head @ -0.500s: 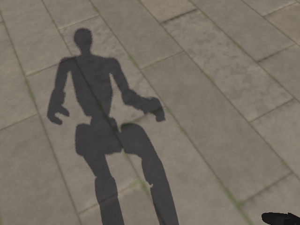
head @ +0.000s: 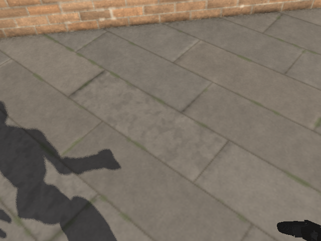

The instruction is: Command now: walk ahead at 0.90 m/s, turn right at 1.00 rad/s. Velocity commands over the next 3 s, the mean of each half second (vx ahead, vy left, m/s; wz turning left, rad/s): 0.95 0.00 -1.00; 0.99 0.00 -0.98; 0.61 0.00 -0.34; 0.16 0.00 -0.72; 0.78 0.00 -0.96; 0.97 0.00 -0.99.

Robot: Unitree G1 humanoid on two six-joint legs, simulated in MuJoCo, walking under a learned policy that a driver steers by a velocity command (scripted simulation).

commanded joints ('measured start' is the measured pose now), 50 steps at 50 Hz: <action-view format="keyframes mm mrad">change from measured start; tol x64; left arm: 1 -121 232 72 -75 -10 -36 9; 50 -122 55 12 -68 -34 -69 2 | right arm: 1 -151 -98 -26 -105 18 -18 -8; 6 571 -351 -111 54 -38 -47 -85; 50 483 -327 -87 28 -44 -67 -95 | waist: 1 -50 -142 102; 50 -229 386 -385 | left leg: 1 154 -29 13 -142 52 23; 8 820 363 -743 -569 -841 161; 26 731 231 320 -161 1278 127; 29 -57 -50 216 842 -370 52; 44 244 -22 28 -146 237 53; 50 1136 381 -732 -422 -485 216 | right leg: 1 -163 -203 233 -140 208 -151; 8 -796 -32 -27 1108 13 -43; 26 -279 41 -363 488 166 -138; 30 444 -290 607 57 -45 -380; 39 -387 -62 239 -147 313 -246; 48 -217 -48 206 463 984 -61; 50 -621 134 36 1085 -83 -12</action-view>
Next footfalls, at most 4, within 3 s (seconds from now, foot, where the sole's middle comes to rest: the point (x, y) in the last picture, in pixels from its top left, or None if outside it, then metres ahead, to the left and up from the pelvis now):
0.10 left None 0.25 0.15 -0.77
0.56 right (238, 222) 0.59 -0.19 -0.77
0.98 left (272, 140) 1.02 -0.37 -0.77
1.36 right None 1.00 -0.80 -0.77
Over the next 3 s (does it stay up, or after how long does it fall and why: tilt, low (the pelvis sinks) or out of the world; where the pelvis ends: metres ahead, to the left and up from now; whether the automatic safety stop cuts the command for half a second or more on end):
stays up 0.66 -1.32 0.00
